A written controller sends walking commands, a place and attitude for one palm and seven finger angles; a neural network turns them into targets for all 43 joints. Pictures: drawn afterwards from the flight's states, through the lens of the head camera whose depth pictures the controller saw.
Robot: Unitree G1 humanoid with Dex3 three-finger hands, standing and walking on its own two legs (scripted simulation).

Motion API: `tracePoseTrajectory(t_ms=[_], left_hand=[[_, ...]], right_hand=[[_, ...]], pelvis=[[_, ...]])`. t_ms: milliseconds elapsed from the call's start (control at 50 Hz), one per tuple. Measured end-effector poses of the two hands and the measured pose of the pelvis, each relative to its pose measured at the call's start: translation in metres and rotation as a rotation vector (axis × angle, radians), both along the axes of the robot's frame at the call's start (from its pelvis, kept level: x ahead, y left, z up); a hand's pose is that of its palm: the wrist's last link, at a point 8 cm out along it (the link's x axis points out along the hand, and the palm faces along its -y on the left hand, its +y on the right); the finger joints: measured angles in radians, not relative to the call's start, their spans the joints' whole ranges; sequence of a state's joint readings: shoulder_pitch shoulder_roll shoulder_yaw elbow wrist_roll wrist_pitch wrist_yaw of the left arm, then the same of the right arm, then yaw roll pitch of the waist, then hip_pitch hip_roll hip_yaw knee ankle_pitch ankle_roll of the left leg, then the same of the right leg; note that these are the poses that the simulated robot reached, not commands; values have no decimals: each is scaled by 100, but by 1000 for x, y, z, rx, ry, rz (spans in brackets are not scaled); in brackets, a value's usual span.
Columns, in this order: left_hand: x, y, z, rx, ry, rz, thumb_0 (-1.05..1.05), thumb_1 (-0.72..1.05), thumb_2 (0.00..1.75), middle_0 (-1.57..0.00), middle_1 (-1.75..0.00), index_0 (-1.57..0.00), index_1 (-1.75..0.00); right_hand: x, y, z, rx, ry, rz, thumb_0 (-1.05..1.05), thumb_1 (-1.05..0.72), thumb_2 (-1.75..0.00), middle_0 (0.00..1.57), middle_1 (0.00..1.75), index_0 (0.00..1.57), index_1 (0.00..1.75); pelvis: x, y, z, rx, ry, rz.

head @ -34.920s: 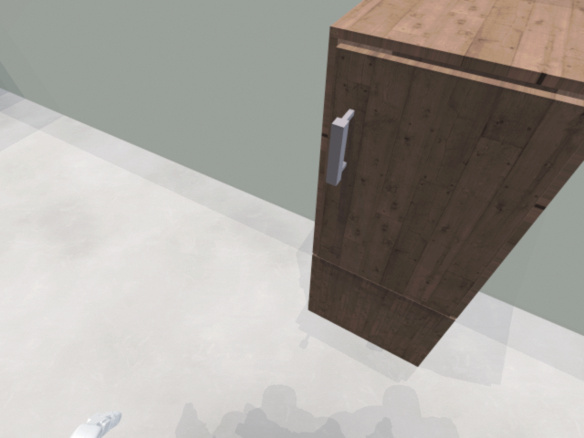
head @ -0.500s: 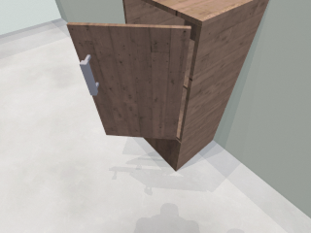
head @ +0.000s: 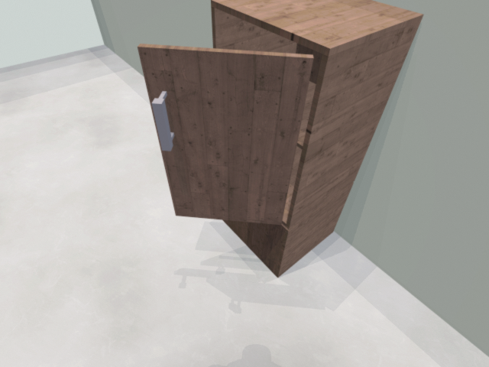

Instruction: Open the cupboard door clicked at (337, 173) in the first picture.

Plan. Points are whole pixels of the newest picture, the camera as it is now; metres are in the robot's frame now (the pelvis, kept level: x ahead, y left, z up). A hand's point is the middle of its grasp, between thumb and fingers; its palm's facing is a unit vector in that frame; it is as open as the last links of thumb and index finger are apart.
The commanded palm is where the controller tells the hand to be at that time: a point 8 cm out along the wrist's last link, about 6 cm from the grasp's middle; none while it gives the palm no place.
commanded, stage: shuffle to correct the standing spot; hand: left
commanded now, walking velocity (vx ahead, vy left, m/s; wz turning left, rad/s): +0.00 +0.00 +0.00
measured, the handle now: (165, 121) +0.65 +0.24 +0.05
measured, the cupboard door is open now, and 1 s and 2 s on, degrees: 45 45 45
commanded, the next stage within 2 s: come to a stop and stand still in 0.64 s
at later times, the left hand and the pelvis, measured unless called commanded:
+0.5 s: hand out of the picture +0.00 +0.21 -0.18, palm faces -0.01 -0.99 -0.15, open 7.4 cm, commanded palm none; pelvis +0.03 +0.04 +0.00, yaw -2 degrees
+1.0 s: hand out of the picture +0.12 +0.23 -0.20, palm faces +0.07 -0.99 -0.13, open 7.3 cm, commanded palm none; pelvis +0.12 +0.08 -0.02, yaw -1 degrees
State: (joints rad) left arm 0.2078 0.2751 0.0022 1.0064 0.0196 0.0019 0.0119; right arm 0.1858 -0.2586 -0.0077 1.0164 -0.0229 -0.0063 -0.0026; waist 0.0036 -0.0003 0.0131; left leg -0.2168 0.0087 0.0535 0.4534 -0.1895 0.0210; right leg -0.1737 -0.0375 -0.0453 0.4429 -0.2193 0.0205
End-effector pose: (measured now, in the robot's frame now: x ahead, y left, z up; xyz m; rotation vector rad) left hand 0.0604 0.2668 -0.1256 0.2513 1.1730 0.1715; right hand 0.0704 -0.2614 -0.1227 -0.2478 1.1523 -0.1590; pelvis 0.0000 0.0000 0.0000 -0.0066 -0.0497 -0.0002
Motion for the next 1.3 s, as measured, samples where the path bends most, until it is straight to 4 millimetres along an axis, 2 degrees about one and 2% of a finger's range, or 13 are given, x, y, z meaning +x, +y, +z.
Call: tracePoseTrajectory(t_ms=[120,280,380,480,600,680,740,840,920,980,1040,1160,1300], left_hand=[[-35,-3,-9,-22,86,24,0,91,90,-20,-30,-20,-30],[-84,-17,-25,-96,222,87,0,91,90,-20,-30,-20,-30],[-97,-15,-34,-133,298,111,0,91,90,-20,-30,-20,-30],[-72,-12,-24,-135,308,67,0,91,90,-20,-30,-20,-30],[-3,-10,-15,-104,191,18,1,93,90,-20,-30,-20,-30],[38,-7,-16,-71,91,15,2,95,90,-20,-30,-20,-30],[53,-8,-17,-71,32,46,1,94,90,-20,-30,-20,-30],[50,-5,-17,-94,63,91,0,93,90,-20,-30,-20,-30],[48,3,-30,-135,136,92,0,92,90,-20,-30,-20,-30],[51,14,-45,-163,171,103,0,91,90,-20,-30,-20,-30],[54,26,-46,-158,183,105,0,91,90,-20,-30,-20,-30],[58,44,-33,-112,191,64,0,91,90,-20,-30,-19,-30],[54,48,-21,-42,121,36,0,91,90,-20,-30,-19,-30]], right_hand=[[-35,10,-7,14,95,-23,1,-90,-90,20,30,20,30],[-79,37,-17,45,228,-68,1,-90,-90,20,30,20,30],[-91,60,-21,57,267,-109,1,-90,-90,20,30,20,30],[-98,82,-17,90,276,-167,1,-90,-90,20,30,20,30],[-99,99,-18,137,314,-195,1,-90,-90,20,30,20,30],[-90,99,-30,165,335,-203,1,-90,-90,20,30,20,30],[-71,95,-37,167,345,-173,1,-90,-90,20,30,20,30],[-7,85,-28,124,246,-135,1,-90,-90,20,30,20,30],[44,90,-20,73,134,-116,1,-91,-90,20,30,20,30],[70,99,-21,36,92,-100,1,-91,-90,20,30,19,30],[87,108,-15,19,77,-82,1,-92,-90,20,30,20,30],[102,115,-11,28,27,-78,1,-92,-90,20,30,20,30],[73,99,-27,68,18,-108,1,-90,-90,20,30,20,30]], pelvis=[[-5,5,0,-1,5,3],[4,18,-4,-8,12,1],[17,33,-9,-11,10,-7],[30,41,-1,-7,22,-36],[47,39,3,1,26,-44],[63,32,-6,19,19,-42],[74,32,-10,-5,9,-19],[92,43,-4,-17,9,-7],[106,59,-7,-22,7,-9],[115,74,-16,-30,4,-11],[117,81,-14,-15,13,-19],[101,84,-8,-19,32,-43],[75,71,-14,-2,30,-57]])
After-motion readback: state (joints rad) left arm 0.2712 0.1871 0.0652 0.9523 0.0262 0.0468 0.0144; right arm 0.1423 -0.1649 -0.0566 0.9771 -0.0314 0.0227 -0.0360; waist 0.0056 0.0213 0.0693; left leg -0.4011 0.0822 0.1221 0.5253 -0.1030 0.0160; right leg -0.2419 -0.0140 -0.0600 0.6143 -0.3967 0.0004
